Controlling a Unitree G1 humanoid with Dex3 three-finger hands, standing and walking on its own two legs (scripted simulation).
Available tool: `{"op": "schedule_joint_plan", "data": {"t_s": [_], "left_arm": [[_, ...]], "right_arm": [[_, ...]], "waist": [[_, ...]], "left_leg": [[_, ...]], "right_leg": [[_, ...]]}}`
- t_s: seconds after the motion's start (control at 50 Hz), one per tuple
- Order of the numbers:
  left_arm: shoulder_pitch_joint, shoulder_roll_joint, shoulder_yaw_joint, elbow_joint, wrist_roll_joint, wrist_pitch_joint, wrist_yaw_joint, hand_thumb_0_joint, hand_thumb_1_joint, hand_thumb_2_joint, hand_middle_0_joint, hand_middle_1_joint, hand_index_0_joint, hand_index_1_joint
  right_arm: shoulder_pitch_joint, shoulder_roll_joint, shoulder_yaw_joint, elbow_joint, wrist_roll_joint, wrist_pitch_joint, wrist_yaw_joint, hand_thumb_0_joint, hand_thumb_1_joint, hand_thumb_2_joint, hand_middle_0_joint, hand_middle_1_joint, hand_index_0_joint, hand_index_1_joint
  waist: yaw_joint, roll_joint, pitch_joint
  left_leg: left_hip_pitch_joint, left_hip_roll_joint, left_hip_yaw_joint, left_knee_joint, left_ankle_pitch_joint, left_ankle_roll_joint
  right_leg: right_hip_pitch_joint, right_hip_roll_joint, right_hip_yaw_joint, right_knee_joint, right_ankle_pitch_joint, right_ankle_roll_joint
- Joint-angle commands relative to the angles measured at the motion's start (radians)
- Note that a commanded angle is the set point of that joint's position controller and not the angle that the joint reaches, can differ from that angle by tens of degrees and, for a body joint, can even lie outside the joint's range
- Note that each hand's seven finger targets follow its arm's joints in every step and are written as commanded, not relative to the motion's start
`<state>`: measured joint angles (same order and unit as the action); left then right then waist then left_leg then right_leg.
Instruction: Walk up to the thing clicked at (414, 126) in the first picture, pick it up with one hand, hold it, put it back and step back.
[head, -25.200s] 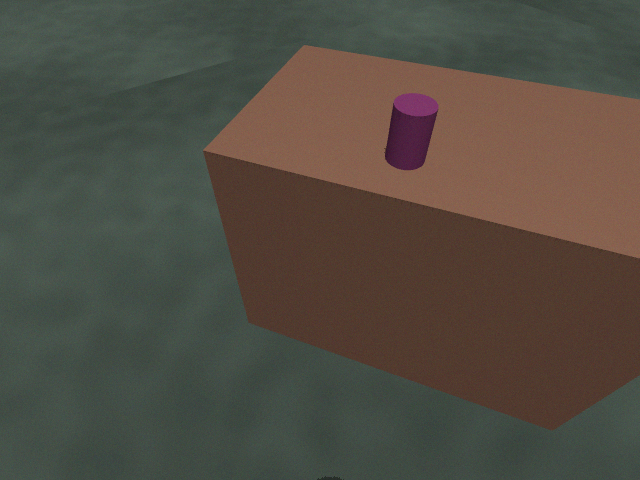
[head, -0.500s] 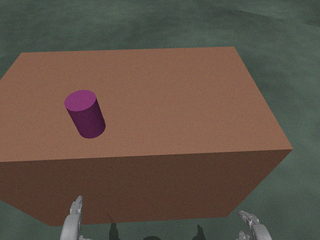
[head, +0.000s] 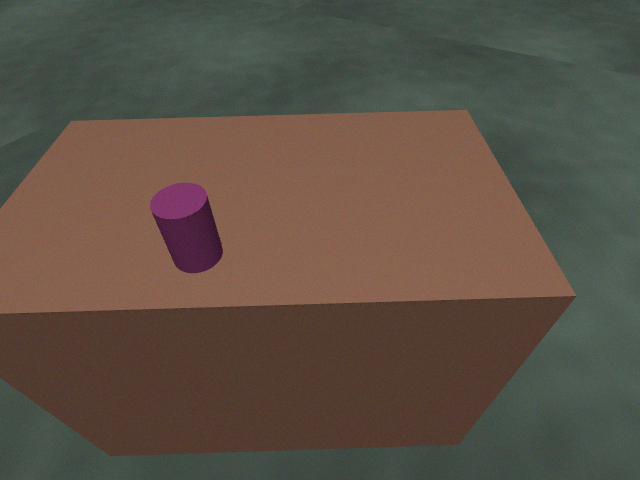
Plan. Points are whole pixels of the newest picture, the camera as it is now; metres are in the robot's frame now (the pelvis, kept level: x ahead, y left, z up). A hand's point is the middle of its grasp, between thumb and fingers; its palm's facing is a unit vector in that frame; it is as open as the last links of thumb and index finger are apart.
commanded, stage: home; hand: left
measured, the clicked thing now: (189, 229) +0.49 +0.21 +0.04
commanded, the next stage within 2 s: stand in 1.38 s
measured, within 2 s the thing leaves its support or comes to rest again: neither
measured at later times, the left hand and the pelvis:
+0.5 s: hand out of the picture +0.04 +0.25 -0.15, palm faces -0.05 -0.93 -0.36, open 17.5 cm; pelvis +0.00 +0.00 +0.00, yaw +0 degrees
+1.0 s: hand out of the picture +0.09 +0.25 -0.15, palm faces -0.05 -0.93 -0.35, open 17.5 cm; pelvis +0.02 -0.01 +0.01, yaw +0 degrees
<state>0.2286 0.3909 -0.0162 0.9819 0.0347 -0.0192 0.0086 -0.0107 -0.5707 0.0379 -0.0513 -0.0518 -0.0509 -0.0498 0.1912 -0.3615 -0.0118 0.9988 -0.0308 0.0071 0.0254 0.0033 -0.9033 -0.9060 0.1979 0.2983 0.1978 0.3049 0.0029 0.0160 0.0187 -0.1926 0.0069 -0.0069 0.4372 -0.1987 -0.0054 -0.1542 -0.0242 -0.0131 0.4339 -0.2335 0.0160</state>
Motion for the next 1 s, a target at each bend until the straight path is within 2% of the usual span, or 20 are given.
{"op": "schedule_joint_plan", "data": {"t_s": [0.0,0.02,0.06,0.1,0.22,0.26,0.32,0.34,0.4,0.48,0.52,0.66,0.74,0.88,0.96,0.98], "left_arm": [[-0.083,0.192,0.037,-0.031,-0.012,-0.028,0.009,0.0,-0.586,0.037,-0.045,-0.048,-0.046,-0.047],[-0.08,0.196,0.037,-0.015,-0.014,-0.024,0.008,0.0,-0.609,0.025,-0.043,-0.045,-0.044,-0.043],[-0.071,0.201,0.033,0.005,-0.012,-0.021,0.006,0.0,-0.604,0.028,-0.043,-0.046,-0.045,-0.044],[-0.069,0.204,0.032,0.021,-0.015,-0.023,0.005,0.0,-0.579,0.042,-0.046,-0.05,-0.047,-0.048],[-0.067,0.201,0.035,0.055,-0.021,-0.016,0.005,0.0,-0.581,0.041,-0.045,-0.049,-0.047,-0.048],[-0.068,0.194,0.032,0.062,-0.02,-0.017,0.006,0.0,-0.578,0.043,-0.046,-0.05,-0.048,-0.049],[-0.072,0.191,0.035,0.073,-0.02,-0.015,0.004,0.0,-0.579,0.043,-0.046,-0.051,-0.048,-0.049],[-0.071,0.192,0.035,0.075,-0.02,-0.015,0.006,0.0,-0.58,0.042,-0.046,-0.05,-0.047,-0.048],[-0.086,0.189,0.037,0.077,-0.021,-0.016,0.006,0.0,-0.577,0.044,-0.046,-0.051,-0.048,-0.049],[-0.096,0.182,0.035,0.082,-0.023,-0.018,0.007,0.0,-0.578,0.043,-0.046,-0.05,-0.048,-0.049],[-0.098,0.183,0.037,0.088,-0.023,-0.016,0.007,0.0,-0.576,0.044,-0.046,-0.051,-0.048,-0.049],[-0.112,0.178,0.038,0.093,-0.025,-0.015,0.006,0.0,-0.568,0.048,-0.047,-0.052,-0.049,-0.05],[-0.125,0.178,0.041,0.089,-0.024,-0.016,0.006,0.0,-0.588,0.037,-0.045,-0.049,-0.047,-0.047],[-0.141,0.182,0.047,0.092,-0.023,-0.011,0.006,0.0,-0.566,0.05,-0.047,-0.053,-0.049,-0.051],[-0.145,0.179,0.046,0.09,-0.024,-0.011,0.007,0.0,-0.584,0.039,-0.045,-0.05,-0.047,-0.048],[-0.146,0.179,0.046,0.086,-0.024,-0.012,0.007,0.0,-0.582,0.039,-0.045,-0.049,-0.047,-0.048]], "right_arm": [[-0.075,-0.189,-0.035,-0.039,0.007,-0.032,-0.015,0.0,-0.895,-0.904,0.201,0.301,0.201,0.301],[-0.071,-0.191,-0.033,-0.027,0.009,-0.03,-0.015,0.0,-0.896,-0.904,0.201,0.301,0.201,0.301],[-0.073,-0.198,-0.032,-0.01,0.01,-0.028,-0.014,0.0,-0.895,-0.904,0.201,0.301,0.201,0.301],[-0.066,-0.203,-0.032,0.006,0.011,-0.03,-0.014,0.0,-0.895,-0.904,0.201,0.301,0.201,0.301],[-0.064,-0.205,-0.026,0.032,0.01,-0.032,-0.021,0.0,-0.895,-0.904,0.201,0.301,0.201,0.301],[-0.066,-0.198,-0.025,0.035,0.013,-0.032,-0.021,0.0,-0.896,-0.904,0.201,0.301,0.201,0.301],[-0.063,-0.196,-0.022,0.042,0.013,-0.03,-0.023,0.0,-0.896,-0.904,0.201,0.301,0.201,0.301],[-0.068,-0.199,-0.025,0.043,0.016,-0.03,-0.024,0.0,-0.895,-0.904,0.201,0.301,0.201,0.301],[-0.064,-0.196,-0.023,0.045,0.016,-0.031,-0.025,0.0,-0.896,-0.904,0.201,0.301,0.201,0.301],[-0.07,-0.195,-0.018,0.051,0.019,-0.033,-0.027,0.0,-0.895,-0.904,0.201,0.301,0.201,0.301],[-0.076,-0.201,-0.017,0.054,0.02,-0.033,-0.029,0.0,-0.896,-0.904,0.201,0.301,0.201,0.301],[-0.088,-0.199,-0.014,0.059,0.02,-0.032,-0.031,0.0,-0.896,-0.904,0.201,0.301,0.201,0.301],[-0.091,-0.202,-0.014,0.058,0.02,-0.035,-0.032,0.0,-0.896,-0.904,0.201,0.301,0.201,0.301],[-0.094,-0.198,-0.015,0.061,0.018,-0.032,-0.034,0.0,-0.896,-0.904,0.201,0.301,0.201,0.301],[-0.102,-0.205,-0.017,0.064,0.019,-0.034,-0.036,0.0,-0.896,-0.904,0.201,0.301,0.201,0.301],[-0.1,-0.203,-0.018,0.062,0.017,-0.035,-0.037,0.0,-0.896,-0.903,0.201,0.301,0.201,0.301]], "waist": [[-0.004,0.003,-0.014],[-0.002,-0.001,0.016],[0.003,-0.015,0.035],[0.001,-0.012,0.011],[0.003,0.027,0.025],[0.003,0.01,0.019],[0.001,0.009,0.028],[0.003,0.001,0.015],[-0.003,-0.007,0.011],[-0.002,-0.012,-0.019],[-0.003,-0.003,-0.003],[0.001,-0.013,-0.013],[-0.001,-0.004,-0.04],[-0.004,-0.018,-0.016],[-0.002,-0.004,-0.045],[-0.001,-0.008,-0.067]], "left_leg": [[0.025,0.095,-0.113,-0.131,-0.028,0.033],[-0.008,0.096,-0.124,-0.155,-0.079,0.032],[-0.012,0.093,-0.128,-0.163,-0.107,0.03],[0.02,0.095,-0.121,-0.151,-0.061,0.033],[-0.014,0.101,-0.13,-0.182,-0.101,0.031],[-0.006,0.1,-0.127,-0.174,-0.058,0.032],[-0.01,0.098,-0.128,-0.181,-0.081,0.031],[0.01,0.101,-0.125,-0.17,-0.047,0.031],[0.016,0.098,-0.119,-0.166,-0.028,0.031],[0.057,0.105,-0.111,-0.154,0.07,0.027],[0.054,0.104,-0.111,-0.158,0.052,0.027],[0.068,0.109,-0.104,-0.16,0.107,0.021],[0.082,0.114,-0.097,-0.149,0.164,0.022],[0.072,0.111,-0.097,-0.162,0.122,0.015],[0.094,0.118,-0.095,-0.151,0.182,0.016],[0.106,0.123,-0.087,-0.142,0.217,0.019]], "right_leg": [[-0.04,-0.086,0.098,-0.122,-0.035,-0.048],[-0.044,-0.081,0.096,-0.123,-0.076,-0.047],[-0.065,-0.08,0.1,-0.145,-0.124,-0.046],[-0.053,-0.087,0.11,-0.151,-0.091,-0.047],[-0.03,-0.082,0.106,-0.138,-0.051,-0.046],[-0.024,-0.088,0.108,-0.143,-0.035,-0.046],[-0.029,-0.084,0.107,-0.148,-0.046,-0.043],[-0.021,-0.089,0.11,-0.151,-0.032,-0.045],[-0.022,-0.092,0.113,-0.157,-0.014,-0.044],[0.004,-0.099,0.11,-0.153,0.077,-0.042],[-0.002,-0.094,0.105,-0.155,0.081,-0.04],[0.024,-0.097,0.101,-0.158,0.117,-0.036],[0.051,-0.103,0.102,-0.152,0.185,-0.035],[0.038,-0.099,0.098,-0.163,0.134,-0.032],[0.062,-0.104,0.096,-0.153,0.192,-0.033],[0.079,-0.109,0.098,-0.146,0.235,-0.037]]}}
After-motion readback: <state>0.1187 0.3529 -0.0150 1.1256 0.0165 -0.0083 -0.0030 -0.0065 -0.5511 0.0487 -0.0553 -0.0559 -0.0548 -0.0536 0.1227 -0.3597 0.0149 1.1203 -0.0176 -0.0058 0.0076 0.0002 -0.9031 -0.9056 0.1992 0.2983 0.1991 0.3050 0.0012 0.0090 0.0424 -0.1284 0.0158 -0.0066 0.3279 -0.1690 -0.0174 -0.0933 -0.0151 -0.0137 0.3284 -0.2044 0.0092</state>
